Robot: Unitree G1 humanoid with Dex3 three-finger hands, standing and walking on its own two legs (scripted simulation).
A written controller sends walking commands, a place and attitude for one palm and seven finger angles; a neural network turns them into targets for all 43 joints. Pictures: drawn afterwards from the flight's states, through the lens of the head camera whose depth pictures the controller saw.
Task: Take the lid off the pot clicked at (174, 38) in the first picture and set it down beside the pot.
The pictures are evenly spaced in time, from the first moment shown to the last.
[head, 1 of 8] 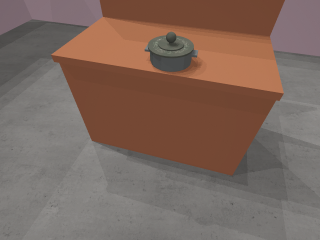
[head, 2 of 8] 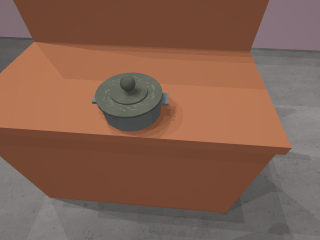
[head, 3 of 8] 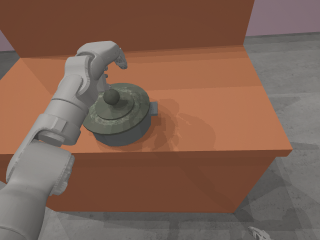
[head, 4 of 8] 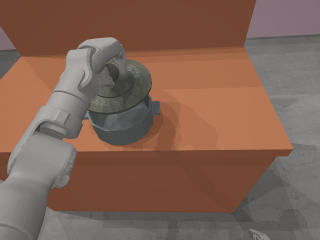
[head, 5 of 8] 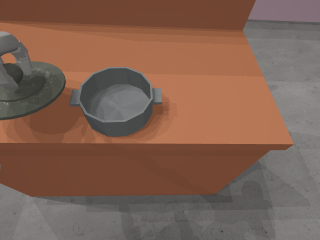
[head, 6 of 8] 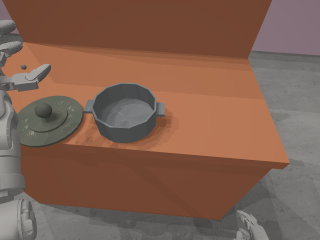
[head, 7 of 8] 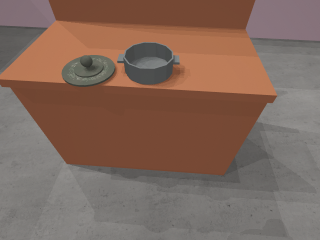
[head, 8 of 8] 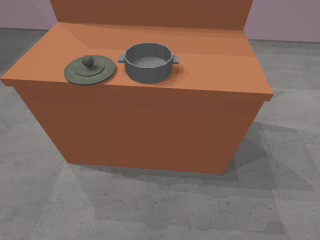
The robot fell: no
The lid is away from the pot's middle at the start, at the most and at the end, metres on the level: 0.00 0.25 0.25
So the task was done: yes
